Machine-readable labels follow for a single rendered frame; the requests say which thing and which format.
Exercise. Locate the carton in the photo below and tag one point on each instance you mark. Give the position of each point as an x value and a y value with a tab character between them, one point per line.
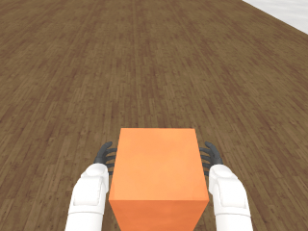
158	182

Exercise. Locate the left robot hand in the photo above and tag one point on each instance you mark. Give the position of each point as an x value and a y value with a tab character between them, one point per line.
102	157

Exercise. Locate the left robot forearm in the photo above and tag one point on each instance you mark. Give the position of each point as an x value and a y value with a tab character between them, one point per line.
87	204

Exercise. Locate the right robot forearm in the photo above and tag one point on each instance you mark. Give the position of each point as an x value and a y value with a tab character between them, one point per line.
230	200

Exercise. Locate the right robot hand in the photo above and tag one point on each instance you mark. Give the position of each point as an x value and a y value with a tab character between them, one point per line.
213	159

